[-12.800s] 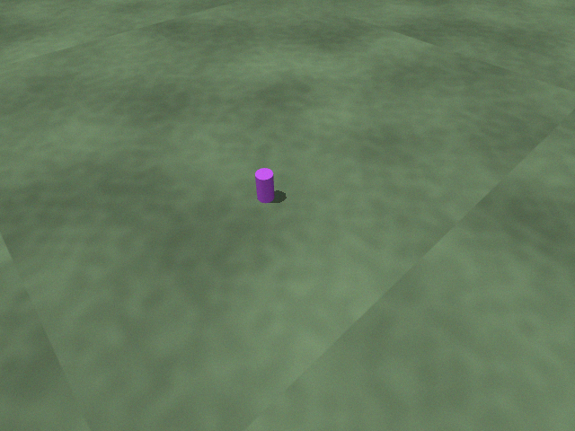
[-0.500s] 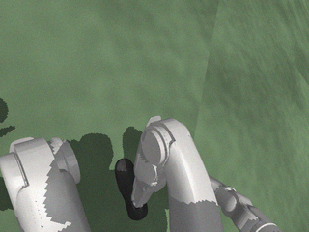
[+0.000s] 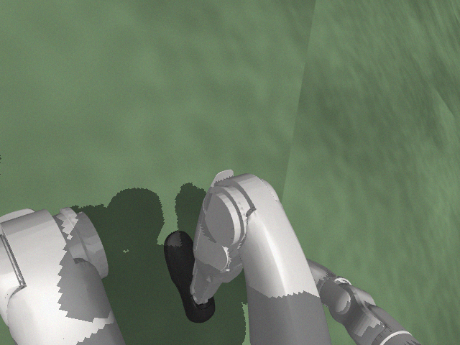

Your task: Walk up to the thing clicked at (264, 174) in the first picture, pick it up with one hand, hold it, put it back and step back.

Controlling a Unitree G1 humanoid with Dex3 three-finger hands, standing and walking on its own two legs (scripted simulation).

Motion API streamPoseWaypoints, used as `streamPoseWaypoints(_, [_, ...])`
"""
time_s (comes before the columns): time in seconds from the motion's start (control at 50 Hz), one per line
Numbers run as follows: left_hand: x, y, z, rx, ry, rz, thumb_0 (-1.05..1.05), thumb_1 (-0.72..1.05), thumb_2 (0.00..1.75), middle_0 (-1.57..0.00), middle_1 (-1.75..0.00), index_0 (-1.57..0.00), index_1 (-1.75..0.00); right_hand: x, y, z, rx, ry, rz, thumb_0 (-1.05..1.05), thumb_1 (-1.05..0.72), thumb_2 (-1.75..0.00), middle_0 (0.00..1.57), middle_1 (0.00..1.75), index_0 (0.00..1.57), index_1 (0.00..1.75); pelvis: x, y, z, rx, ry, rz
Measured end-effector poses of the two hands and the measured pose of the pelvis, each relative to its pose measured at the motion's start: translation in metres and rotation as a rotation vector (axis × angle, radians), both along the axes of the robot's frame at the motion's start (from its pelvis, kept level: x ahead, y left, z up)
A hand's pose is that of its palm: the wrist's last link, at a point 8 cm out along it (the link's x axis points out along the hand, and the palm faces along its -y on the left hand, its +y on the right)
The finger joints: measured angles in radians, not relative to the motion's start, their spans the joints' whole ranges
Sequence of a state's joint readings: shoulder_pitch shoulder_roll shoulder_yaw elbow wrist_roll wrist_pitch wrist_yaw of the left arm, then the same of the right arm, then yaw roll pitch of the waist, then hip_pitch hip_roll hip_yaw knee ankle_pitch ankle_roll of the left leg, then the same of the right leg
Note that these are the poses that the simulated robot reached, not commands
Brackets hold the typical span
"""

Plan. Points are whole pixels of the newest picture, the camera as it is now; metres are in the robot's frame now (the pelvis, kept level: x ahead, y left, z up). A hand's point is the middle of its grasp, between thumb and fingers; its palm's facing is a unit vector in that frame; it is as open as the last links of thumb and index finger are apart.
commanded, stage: settle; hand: left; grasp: from the side
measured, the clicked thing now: out of the picture +0.43 +0.31 -0.20
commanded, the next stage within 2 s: lift in 1.92 s
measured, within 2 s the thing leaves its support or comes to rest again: leaves its support in 0.16 s
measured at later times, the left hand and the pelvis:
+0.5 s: hand out of the picture +0.40 +0.34 -0.13, palm faces +0.49 -0.87 +0.01, open 11.7 cm; pelvis +0.00 +0.00 +0.01, yaw +2 degrees
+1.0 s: hand out of the picture +0.38 +0.35 -0.01, palm faces +0.47 -0.88 -0.04, open 11.7 cm; pelvis +0.02 -0.01 +0.04, yaw +8 degrees
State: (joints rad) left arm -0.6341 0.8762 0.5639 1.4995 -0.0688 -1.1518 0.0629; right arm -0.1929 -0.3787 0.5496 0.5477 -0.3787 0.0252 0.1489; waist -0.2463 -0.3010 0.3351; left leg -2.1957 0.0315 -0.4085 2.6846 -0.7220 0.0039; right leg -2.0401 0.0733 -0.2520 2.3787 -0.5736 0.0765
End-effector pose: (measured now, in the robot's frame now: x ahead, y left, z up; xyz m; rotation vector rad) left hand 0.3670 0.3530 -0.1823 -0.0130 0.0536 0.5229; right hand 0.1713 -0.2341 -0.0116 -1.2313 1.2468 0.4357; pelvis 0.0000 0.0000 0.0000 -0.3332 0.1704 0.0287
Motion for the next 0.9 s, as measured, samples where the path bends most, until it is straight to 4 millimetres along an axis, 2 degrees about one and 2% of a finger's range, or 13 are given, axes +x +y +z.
streamPoseWaypoints(0.18, [0.002,0.006,0.005,0.012,-0.016,-0.007,-0.02,-0.41,0.87,-0.56,-0.91,-0.59,-0.92,-0.003,-0.002,0.0,-0.005,0.001,-0.02,0.0,-0.9,-0.9,0.21,0.3,0.21,0.3,0.0,0.0,0.0,0.0,0.003,0.001])
streamPoseWaypoints(0.38, [-0.004,0.017,0.029,0.019,-0.057,-0.003,-0.02,-0.49,0.96,-0.56,-0.95,-0.6,-0.97,0.003,-0.001,-0.001,0.032,-0.031,-0.061,0.0,-0.91,-0.9,0.21,0.3,0.21,0.3,0.001,-0.001,0.004,0.01,0.032,0.013])
streamPoseWaypoints(0.5, [-0.01,0.026,0.055,0.037,-0.084,-0.013,-0.02,-0.51,0.98,-0.57,-0.96,-0.6,-0.97,0.013,0.0,-0.002,0.078,-0.07,-0.099,0.0,-0.91,-0.9,0.21,0.3,0.21,0.3,0.003,-0.002,0.009,0.023,0.065,0.024])
streamPoseWaypoints(0.7, [-0.021,0.038,0.111,0.059,-0.104,-0.027,-0.02,-0.53,1.01,-0.57,-0.96,-0.6,-0.97,0.031,0.003,-0.007,0.193,-0.145,-0.195,0.0,-0.9,-0.9,0.21,0.3,0.21,0.3,0.008,-0.005,0.02,0.053,0.153,0.049])
streamPoseWaypoints(0.9, [-0.027,0.041,0.156,0.072,-0.071,-0.029,-0.02,-0.53,1.02,-0.58,-0.95,-0.61,-0.96,0.041,0.001,-0.019,0.293,-0.165,-0.312,0.0,-0.9,-0.89,0.21,0.3,0.21,0.3,0.015,-0.011,0.035,0.091,0.25,0.077])
